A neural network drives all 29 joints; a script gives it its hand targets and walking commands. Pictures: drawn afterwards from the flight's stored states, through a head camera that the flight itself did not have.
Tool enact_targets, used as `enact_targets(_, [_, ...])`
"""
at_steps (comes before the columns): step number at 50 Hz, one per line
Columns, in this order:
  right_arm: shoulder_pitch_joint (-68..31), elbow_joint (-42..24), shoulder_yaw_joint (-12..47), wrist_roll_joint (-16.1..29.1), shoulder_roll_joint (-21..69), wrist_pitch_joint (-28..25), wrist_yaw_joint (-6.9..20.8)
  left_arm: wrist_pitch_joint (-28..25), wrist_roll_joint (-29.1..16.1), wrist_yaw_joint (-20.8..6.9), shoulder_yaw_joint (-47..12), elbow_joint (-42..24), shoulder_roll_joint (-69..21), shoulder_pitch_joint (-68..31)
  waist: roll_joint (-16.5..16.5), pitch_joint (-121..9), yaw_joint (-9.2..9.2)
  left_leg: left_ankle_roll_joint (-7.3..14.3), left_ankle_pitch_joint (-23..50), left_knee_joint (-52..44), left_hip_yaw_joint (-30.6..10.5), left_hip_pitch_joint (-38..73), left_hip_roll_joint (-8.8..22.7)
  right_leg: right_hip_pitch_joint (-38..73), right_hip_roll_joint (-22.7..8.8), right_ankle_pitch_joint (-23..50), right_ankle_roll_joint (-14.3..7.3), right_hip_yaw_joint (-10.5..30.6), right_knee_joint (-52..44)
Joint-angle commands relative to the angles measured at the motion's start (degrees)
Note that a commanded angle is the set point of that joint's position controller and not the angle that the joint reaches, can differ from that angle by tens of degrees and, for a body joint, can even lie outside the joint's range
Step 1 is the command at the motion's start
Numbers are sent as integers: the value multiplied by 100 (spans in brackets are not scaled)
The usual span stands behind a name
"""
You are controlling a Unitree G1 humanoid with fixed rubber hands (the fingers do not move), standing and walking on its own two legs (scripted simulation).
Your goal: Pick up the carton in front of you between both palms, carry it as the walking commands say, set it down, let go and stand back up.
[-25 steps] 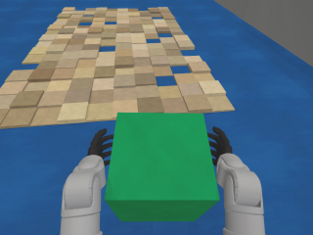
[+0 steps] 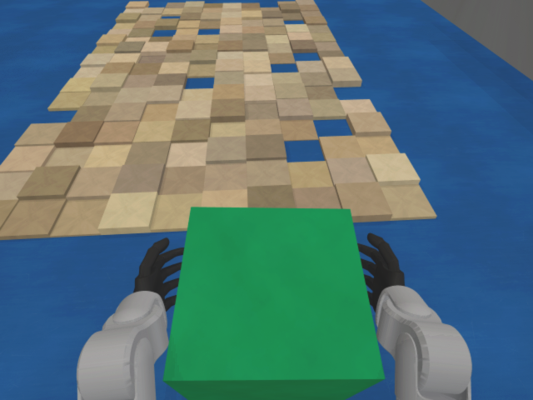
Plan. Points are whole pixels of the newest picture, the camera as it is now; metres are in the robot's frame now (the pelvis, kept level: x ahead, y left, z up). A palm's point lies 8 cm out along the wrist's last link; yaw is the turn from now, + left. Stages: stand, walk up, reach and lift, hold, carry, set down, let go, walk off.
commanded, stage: carry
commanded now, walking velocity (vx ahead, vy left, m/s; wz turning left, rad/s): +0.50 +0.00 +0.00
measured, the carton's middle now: (268, 315) +0.23 +0.01 +0.03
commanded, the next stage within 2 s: none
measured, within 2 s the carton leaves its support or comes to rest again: neither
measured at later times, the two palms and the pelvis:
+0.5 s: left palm (197, 142) +0.56 +0.16 +0.09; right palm (350, 147) +0.54 -0.14 +0.10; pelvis +0.32 +0.03 +0.01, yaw -4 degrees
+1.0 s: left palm (240, 40) +0.96 +0.11 +0.15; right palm (350, 44) +0.96 -0.19 +0.14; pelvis +0.65 -0.03 +0.00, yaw -2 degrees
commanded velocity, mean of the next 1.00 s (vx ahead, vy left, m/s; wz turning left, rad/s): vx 0.50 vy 0.00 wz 0.00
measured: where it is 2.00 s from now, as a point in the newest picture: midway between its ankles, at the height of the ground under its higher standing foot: (281, 189)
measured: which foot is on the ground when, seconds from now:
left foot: up 0.00-0.10, down 0.12-0.68, up 0.70-1.00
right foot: down 0.00-0.16, up 0.18-0.62, down 0.64-1.00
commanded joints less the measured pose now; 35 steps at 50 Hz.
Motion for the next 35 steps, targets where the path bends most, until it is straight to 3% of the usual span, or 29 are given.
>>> enact_targets(1, [-1700, -175, 3263, 952, 4053, 20, 333, -73, -1565, -704, -3601, -497, -3799, -2214, -831, 184, -178, 87, 602, -724, 474, 217, -238, 45, -1167, 3055, -434, 540, -419])
enact_targets(3, [-1808, -281, 3359, 1069, 4062, 15, 361, -82, -1491, -703, -3552, -487, -3795, -2188, -899, 158, -213, 211, 874, -907, 564, 811, -278, 20, -1172, 3758, -342, 308, -144])
enact_targets(5, [-1796, -272, 3400, 1155, 4051, -5, 396, -91, -1415, -690, -3518, -496, -3768, -2144, -864, -249, -323, 246, 540, -1106, 905, 1976, -617, -53, -1004, 4638, -162, -181, 1031])
enact_targets(6, [-1752, -240, 3398, 1167, 4025, -12, 418, -98, -1368, -678, -3497, -493, -3733, -2095, -659, -601, -415, 244, 161, -1129, 923, 3039, -622, -528, -814, 4276, -35, -366, 2035])
enact_targets(7, [-1672, -191, 3394, 1162, 4001, -19, 441, -97, -1317, -665, -3475, -500, -3671, -2146, -50, -869, -551, 410, -923, -1528, -491, 3923, 269, -1490, -586, 2910, 107, -289, 3330])
enact_targets(8, [-1773, -173, 3439, 1220, 3979, -50, 475, -93, -1305, -668, -3523, -642, -3731, -2158, 1479, -1236, -542, 1287, -1930, -2473, -3474, 4798, 1861, -2988, 128, 752, 350, -70, 5216])
enact_targets(9, [-1759, -172, 3516, 1347, 4229, -64, 532, -115, -1327, -690, -3573, -577, -3855, -2179, 1476, -1041, -488, 1442, -892, -2965, -4087, 4645, 2080, -3624, 157, -698, 226, 675, 6050])
enact_targets(10, [-1917, -289, 3610, 1453, 4440, -103, 599, -166, -1322, -729, -3624, -516, -4114, -2147, 1128, -1060, -489, 1382, -77, -2820, -3397, 4316, 1949, -3636, -206, -571, 80, 931, 6355])
enact_targets(11, [-2044, -306, 3722, 1544, 4683, -158, 668, -232, -1314, -776, -3638, -427, -4367, -2107, 579, -1090, -480, 1213, 257, -2719, -2866, 3993, 1824, -3590, -417, -323, 13, 986, 6206])
enact_targets(12, [-2183, -317, 3826, 1587, 4869, -221, 733, -309, -1275, -813, -3622, -307, -4579, -2106, 246, -975, -451, 1005, 294, -2793, -2368, 3553, 1710, -3458, -574, -37, -10, 1009, 5802])
enact_targets(14, [-2210, -266, 3924, 1621, 5004, -316, 833, -437, -1145, -838, -3634, -187, -4810, -2005, 487, -959, -397, 717, -134, -3016, -1681, 3115, 1455, -3139, -626, 354, 6, 860, 5060])
enact_targets(16, [-2065, -215, 3935, 1627, 4904, -360, 908, -531, -1013, -816, -3649, -105, -4839, -1810, 671, -817, -406, 658, -344, -3202, -1222, 2986, 1305, -3113, -577, 528, 81, 617, 4359])
enact_targets(22, [-1734, -278, 3735, 1508, 4333, -325, 866, -496, -1041, -671, -3785, -390, -4466, -1830, 884, -135, -432, 659, 383, -3379, -460, 3391, 1052, -3622, -490, 1418, 290, 79, 2503])
enact_targets(28, [-1930, -802, 3462, 1491, 3655, -81, 519, -183, -1492, -504, -3756, -1057, -3771, -2343, 958, 363, -462, 669, 1568, -3077, -83, 3735, 1014, -3377, -351, 1639, 96, -245, 1680])
enact_targets(30, [-2124, -974, 3420, 1536, 3405, 42, 388, -66, -1559, -422, -3600, -1161, -3453, -2443, 1005, 225, -434, 561, 2460, -2542, 88, 3837, 996, -2784, -212, 1470, -32, -400, 1521])
enact_targets(31, [-2260, -1049, 3395, 1569, 3242, 106, 322, -14, -1581, -370, -3495, -1145, -3286, -2444, 957, -55, -350, 463, 3029, -1813, 349, 3726, 880, -2032, 38, 1284, -61, -646, 1385])
enact_targets(32, [-2346, -1102, 3377, 1600, 3062, 171, 252, 28, -1600, -311, -3369, -1102, -3106, -2478, 665, -458, -259, 309, 3204, -697, 585, 3293, 634, -890, 284, 941, -80, -802, 1333])
enact_targets(33, [-2580, -1165, 3331, 1633, 2829, 232, 182, 69, -1577, -246, -3233, -1086, -2918, -2454, 100, -894, -75, 153, 1983, 696, 546, 2340, 460, 287, -478, 418, -120, 240, 1086])
enact_targets(34, [-2779, -1308, 3344, 1692, 2795, 303, 130, 81, -1561, -187, -3069, -1006, -2710, -2704, -1542, -1474, -11, -135, 309, 2587, 293, 508, -313, 1559, -2076, -703, -1020, 3270, 318])
enact_targets(35, [-2989, -1294, 3367, 1769, 2743, 331, 107, 117, -1631, -167, -3073, -1005, -2804, -2674, -1650, -1233, -15, -66, -1522, 3459, -441, -306, -528, 1485, -2287, 217, -1157, 4009, -261])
